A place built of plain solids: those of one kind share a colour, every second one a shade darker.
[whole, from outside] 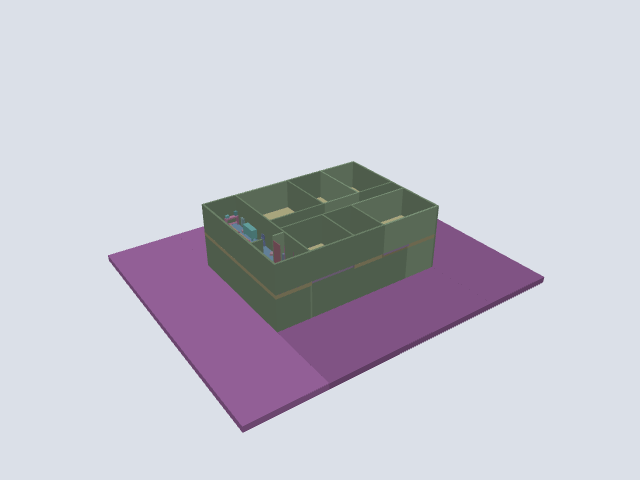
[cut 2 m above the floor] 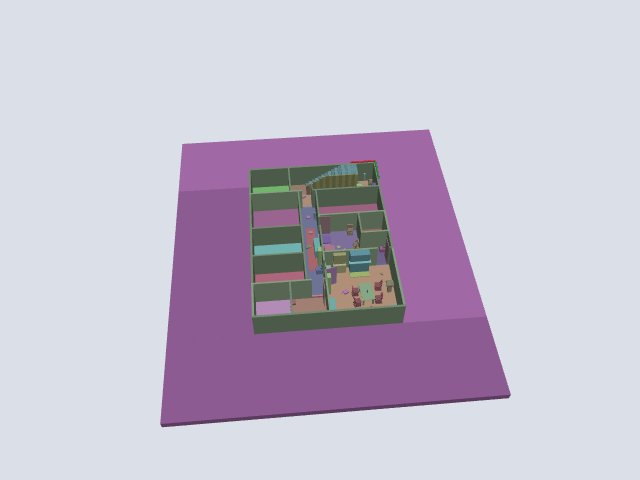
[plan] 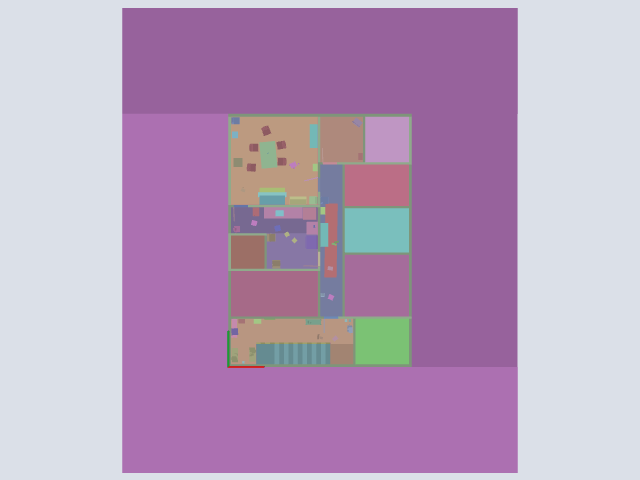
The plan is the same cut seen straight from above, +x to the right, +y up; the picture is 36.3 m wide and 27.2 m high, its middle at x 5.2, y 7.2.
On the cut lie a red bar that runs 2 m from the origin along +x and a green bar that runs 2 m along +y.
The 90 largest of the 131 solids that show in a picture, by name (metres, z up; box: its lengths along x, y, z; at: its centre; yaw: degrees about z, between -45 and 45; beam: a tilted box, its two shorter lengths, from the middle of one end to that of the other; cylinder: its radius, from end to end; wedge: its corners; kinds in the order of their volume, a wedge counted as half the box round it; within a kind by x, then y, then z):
{
 "under_1": {"box": [6.0, 14.35, 0.5], "at": [-3.0, 7.17, -0.33]},
 "under_2": {"box": [22.4, 6.0, 0.5], "at": [5.2, -3.0, -0.33]},
 "under_3": {"box": [22.4, 6.0, 0.5], "at": [5.2, 17.35, -0.33]},
 "under_4": {"box": [6.0, 14.35, 0.5], "at": [13.4, 7.17, -0.33]},
 "wall_1": {"box": [0.16, 2.58, 5.6], "at": [0.08, 1.45, 2.5]},
 "wall_2": {"box": [0.16, 2.57, 2.93], "at": [0.08, 4.16, 1.17]},
 "wall_3": {"box": [0.16, 4.6, 2.37], "at": [0.08, 5.17, 4.12]},
 "wall_4": {"box": [0.16, 1.88, 2.93], "at": [0.08, 6.51, 1.17]},
 "wall_5": {"box": [0.16, 1.48, 2.93], "at": [0.08, 8.32, 1.17]},
 "wall_6": {"box": [0.16, 3.17, 2.37], "at": [0.08, 9.18, 4.12]},
 "wall_7": {"box": [0.16, 5.0, 2.93], "at": [0.08, 11.69, 1.17]},
 "wall_8": {"box": [0.16, 3.3, 2.37], "at": [0.08, 12.54, 4.12]},
 "wall_9": {"box": [2.18, 0.13, 2.93], "at": [1.09, 7.51, 1.17]},
 "wall_10": {"box": [0.13, 1.88, 2.93], "at": [2.12, 6.51, 1.17]},
 "wall_11": {"box": [5.21, 0.13, 2.93], "at": [2.6, 5.5, 1.17]},
 "wall_12": {"box": [5.21, 0.13, 2.37], "at": [2.6, 7.54, 4.12]},
 "wall_13": {"box": [5.21, 0.13, 2.37], "at": [2.6, 10.83, 4.12]},
 "wall_14": {"box": [5.43, 0.13, 2.93], "at": [2.71, 2.81, 1.17]},
 "wall_15": {"box": [4.09, 0.13, 2.93], "at": [3.17, 9.12, 1.17]},
 "wall_16": {"box": [0.13, 2.57, 2.93], "at": [5.14, 4.16, 1.17]},
 "wall_17": {"box": [0.13, 4.6, 2.37], "at": [5.14, 5.17, 4.12]},
 "wall_18": {"box": [0.13, 2.53, 2.93], "at": [5.14, 7.79, 1.17]},
 "wall_19": {"box": [0.13, 3.17, 2.37], "at": [5.14, 9.18, 4.12]},
 "wall_20": {"box": [0.13, 0.74, 2.93], "at": [5.14, 9.56, 1.17]},
 "wall_21": {"box": [0.13, 3.3, 2.37], "at": [5.14, 12.54, 4.12]},
 "wall_22": {"box": [0.13, 2.58, 2.93], "at": [5.14, 12.9, 1.17]},
 "wall_23": {"box": [10.4, 0.16, 5.6], "at": [5.2, 0.08, 2.5]},
 "wall_24": {"box": [10.4, 0.13, 2.37], "at": [5.2, 2.81, 4.12]},
 "wall_25": {"box": [10.4, 0.16, 5.6], "at": [5.2, 14.27, 2.5]},
 "wall_26": {"box": [0.13, 3.49, 5.6], "at": [6.54, 4.62, 2.5]},
 "wall_27": {"box": [0.13, 2.51, 5.6], "at": [6.54, 7.75, 2.5]},
 "wall_28": {"box": [0.13, 2.35, 2.93], "at": [6.54, 10.3, 1.17]},
 "wall_29": {"box": [0.13, 5.06, 2.37], "at": [6.54, 11.66, 4.12]},
 "wall_30": {"box": [0.13, 0.89, 2.37], "at": [7.15, 0.6, 4.12]},
 "wall_31": {"box": [0.13, 2.58, 2.93], "at": [7.15, 1.45, 1.17]},
 "wall_32": {"box": [0.13, 2.58, 2.93], "at": [7.71, 12.9, 1.17]},
 "wall_33": {"box": [4.23, 0.13, 2.93], "at": [8.29, 11.54, 1.17]},
 "wall_34": {"box": [4.16, 0.13, 2.93], "at": [8.32, 2.81, 1.17]},
 "wall_35": {"box": [3.93, 0.13, 5.6], "at": [8.44, 6.42, 2.5]},
 "wall_36": {"box": [3.93, 0.13, 5.6], "at": [8.44, 9.06, 2.5]},
 "wall_37": {"box": [0.16, 2.58, 5.6], "at": [10.32, 1.45, 2.5]},
 "wall_38": {"box": [0.16, 3.49, 5.6], "at": [10.32, 4.62, 2.5]},
 "wall_39": {"box": [0.16, 2.51, 5.6], "at": [10.32, 7.75, 2.5]},
 "wall_40": {"box": [0.16, 2.35, 2.93], "at": [10.32, 10.3, 1.17]},
 "wall_41": {"box": [0.16, 5.06, 2.37], "at": [10.32, 11.66, 4.12]},
 "wall_42": {"box": [0.16, 2.58, 2.93], "at": [10.32, 12.9, 1.17]},
 "under_foot_1": {"box": [10.4, 14.35, 0.5], "at": [5.2, 7.17, -0.5]},
 "stair_1": {"box": [0.53, 1.15, 2.89], "at": [1.84, 0.73, 1.14]},
 "stair_2": {"box": [0.79, 1.15, 2.71], "at": [1.97, 0.73, 1.06]},
 "stair_3": {"box": [1.05, 1.15, 2.54], "at": [2.11, 0.73, 0.97]},
 "stair_4": {"box": [1.31, 1.15, 2.37], "at": [2.24, 0.73, 0.88]},
 "stair_5": {"box": [1.58, 1.15, 2.2], "at": [2.37, 0.73, 0.8]},
 "stair_6": {"box": [1.84, 1.15, 2.02], "at": [2.5, 0.73, 0.71]},
 "stair_7": {"box": [2.1, 1.15, 1.85], "at": [2.63, 0.73, 0.63]},
 "stair_8": {"box": [2.36, 1.15, 1.68], "at": [2.76, 0.73, 0.54]},
 "stair_9": {"box": [2.63, 1.15, 1.51], "at": [2.89, 0.73, 0.45]},
 "stair_10": {"box": [2.89, 1.15, 1.33], "at": [3.02, 0.73, 0.37]},
 "stair_11": {"box": [3.15, 1.15, 1.16], "at": [3.16, 0.73, 0.28]},
 "stair_12": {"box": [3.41, 1.15, 0.99], "at": [3.29, 0.73, 0.19]},
 "stair_13": {"box": [3.68, 1.15, 0.82], "at": [3.42, 0.73, 0.11]},
 "stair_14": {"box": [3.94, 1.15, 0.64], "at": [3.55, 0.73, 0.02]},
 "stair_15": {"box": [4.2, 1.15, 0.47], "at": [3.68, 0.73, -0.06]},
 "floor_stube_1": {"box": [4.92, 5.0, 0.67], "at": [2.62, 11.69, -0.33]},
 "floor_kitchen_1": {"box": [4.92, 1.48, 0.67], "at": [2.62, 8.32, -0.33]},
 "floor_kitchen_2": {"box": [2.9, 2.01, 0.67], "at": [3.63, 6.58, -0.33]},
 "floor_stair_hall_1": {"box": [1.42, 1.15, 0.67], "at": [0.87, 0.73, -0.33]},
 "floor_stair_hall_2": {"box": [6.92, 1.43, 0.67], "at": [3.62, 2.02, -0.33]},
 "floor_stair_hall_3": {"box": [1.3, 1.15, 0.67], "at": [6.43, 0.73, -0.33]},
 "upper_floor_room_1": {"box": [4.92, 4.6, 0.16], "at": [2.62, 5.17, 2.85]},
 "upper_floor_room_2": {"box": [3.64, 3.49, 0.16], "at": [8.42, 4.62, 2.85]},
 "upper_floor_room_3": {"box": [3.64, 5.06, 0.16], "at": [8.42, 11.66, 2.85]},
 "floor_wood_1": {"box": [3.64, 3.49, 0.67], "at": [8.42, 4.62, -0.33]},
 "floor_warden_1": {"box": [4.92, 2.57, 0.67], "at": [2.62, 4.16, -0.33]},
 "floor_corridor_1": {"box": [1.26, 8.61, 0.67], "at": [5.84, 7.17, -0.33]},
 "floor_washroom_1": {"box": [3.64, 2.51, 0.67], "at": [8.42, 7.75, -0.33]},
 "floor_store_1": {"box": [3.03, 2.58, 0.67], "at": [8.73, 1.45, -0.33]},
 "floor_drying_1": {"box": [3.64, 2.35, 0.5], "at": [8.42, 10.3, -0.42]},
 "floor_ski_room_1": {"box": [2.47, 2.58, 0.5], "at": [9.01, 12.9, -0.42]},
 "floor_boot_1": {"box": [2.43, 2.58, 0.5], "at": [6.42, 12.9, -0.42]},
 "floor_larder_1": {"box": [1.89, 1.88, 0.67], "at": [1.1, 6.51, -0.33]},
 "fixture_breast_stube_1": {"box": [1.44, 0.53, 2.68], "at": [2.49, 9.45, 1.29]},
 "upper_floor_landing_1": {"box": [6.92, 1.43, 0.16], "at": [3.62, 2.02, 2.85]},
 "sideboard_1": {"box": [1.35, 0.45, 0.71], "at": [2.69, 2.5, 3.44]},
 "sideboard_2": {"box": [0.45, 1.35, 0.71], "at": [4.84, 13.09, 0.51]},
 "sideboard_3": {"box": [0.45, 1.35, 0.71], "at": [5.45, 7.49, 0.51]},
 "fridge_1": {"box": [0.75, 0.7, 1.72], "at": [4.61, 8.7, 0.86]},
 "tall_cupboard_1": {"box": [0.92, 0.3, 0.99], "at": [3.96, 9.37, 1.38]},
 "tall_cupboard_2": {"box": [0.96, 0.47, 0.89], "at": [3.96, 9.44, 0.44]},
 "wall_band_1": {"box": [10.4, 0.16, 0.31], "at": [5.2, 0.08, 2.78]},
 "range_flat_1": {"box": [0.65, 0.76, 0.94], "at": [4.75, 7.07, 0.47]}
}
